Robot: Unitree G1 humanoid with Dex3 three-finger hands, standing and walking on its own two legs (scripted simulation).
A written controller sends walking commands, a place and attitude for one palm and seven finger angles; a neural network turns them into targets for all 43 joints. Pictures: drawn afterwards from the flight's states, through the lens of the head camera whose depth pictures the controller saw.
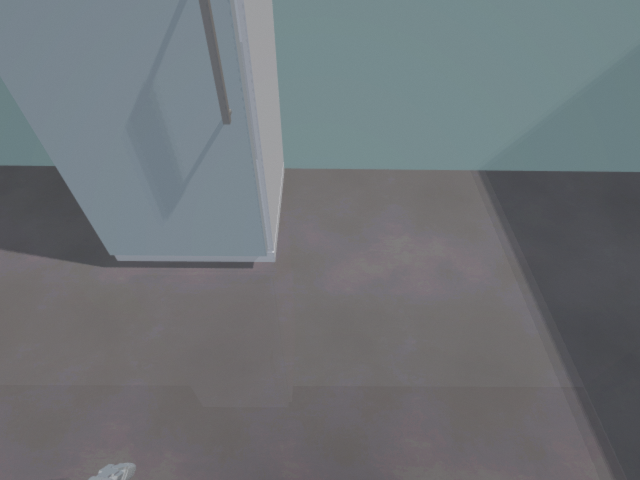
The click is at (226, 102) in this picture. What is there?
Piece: fridge door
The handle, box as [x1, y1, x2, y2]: [199, 0, 231, 124]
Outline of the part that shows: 199,0 223,123 229,124 231,111 228,108 210,4 209,0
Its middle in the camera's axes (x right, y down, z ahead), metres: -0.25 -0.44 +0.89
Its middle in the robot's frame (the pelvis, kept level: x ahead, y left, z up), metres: +0.96 +0.30 +0.11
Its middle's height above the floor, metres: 0.88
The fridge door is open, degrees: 0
